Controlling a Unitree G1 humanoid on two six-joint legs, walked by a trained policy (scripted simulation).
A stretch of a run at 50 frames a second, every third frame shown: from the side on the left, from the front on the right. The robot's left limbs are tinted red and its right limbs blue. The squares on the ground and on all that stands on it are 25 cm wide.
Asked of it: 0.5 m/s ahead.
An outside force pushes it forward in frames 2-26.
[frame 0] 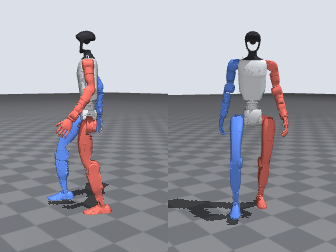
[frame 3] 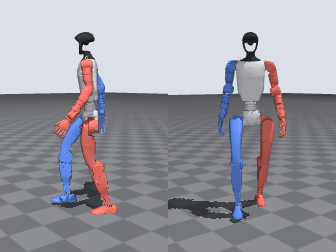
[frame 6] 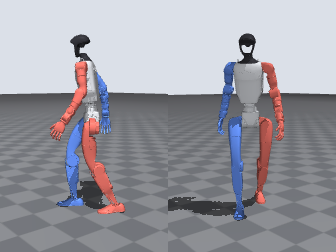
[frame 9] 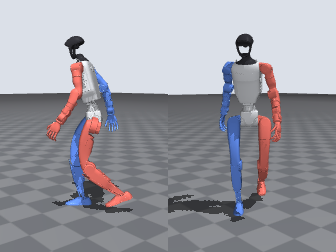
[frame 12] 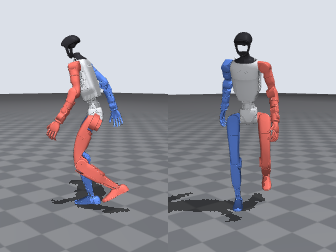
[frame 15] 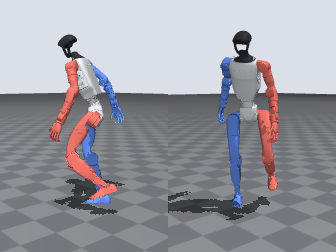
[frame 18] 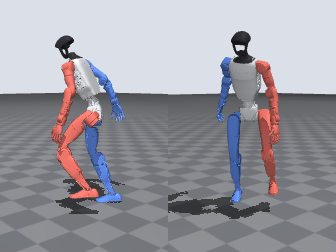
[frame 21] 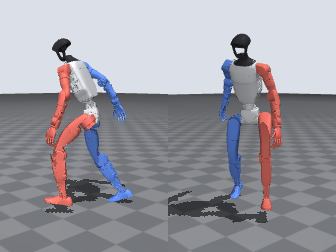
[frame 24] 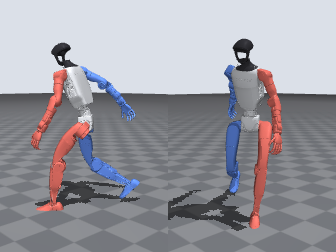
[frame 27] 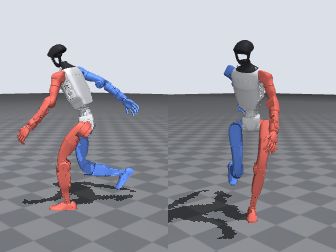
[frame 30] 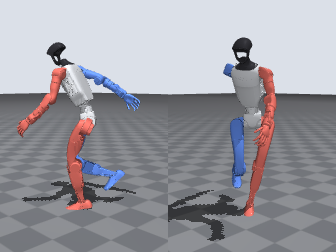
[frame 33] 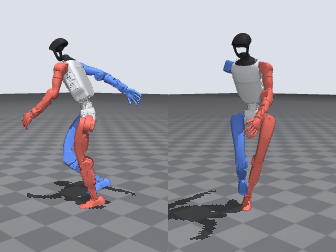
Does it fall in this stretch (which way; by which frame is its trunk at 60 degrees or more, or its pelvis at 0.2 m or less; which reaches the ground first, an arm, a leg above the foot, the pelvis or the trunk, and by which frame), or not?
no
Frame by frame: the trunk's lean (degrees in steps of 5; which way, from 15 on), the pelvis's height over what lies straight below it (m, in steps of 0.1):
0: 5, 0.8
3: 5, 0.8
6: 10, 0.8
9: 15 forward, 0.8
12: 20 forward, 0.8
15: 25 forward, 0.8
18: 25 forward, 0.8
21: 30 forward, 0.8
24: 25 forward, 0.7
27: 25 forward, 0.7
30: 30 forward, 0.8
33: 30 forward, 0.8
